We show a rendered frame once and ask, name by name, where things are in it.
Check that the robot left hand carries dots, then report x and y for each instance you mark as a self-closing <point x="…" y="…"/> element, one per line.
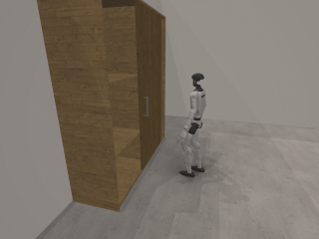
<point x="182" y="135"/>

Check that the robot left forearm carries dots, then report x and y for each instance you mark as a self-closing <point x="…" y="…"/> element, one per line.
<point x="190" y="118"/>

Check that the robot left upper arm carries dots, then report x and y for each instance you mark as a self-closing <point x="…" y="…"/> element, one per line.
<point x="193" y="101"/>

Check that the right robot thigh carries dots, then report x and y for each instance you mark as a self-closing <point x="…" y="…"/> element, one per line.
<point x="195" y="145"/>

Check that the right robot foot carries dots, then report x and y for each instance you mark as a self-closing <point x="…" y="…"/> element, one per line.
<point x="201" y="169"/>

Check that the handle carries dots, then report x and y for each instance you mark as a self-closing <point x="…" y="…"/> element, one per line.
<point x="147" y="105"/>
<point x="163" y="87"/>

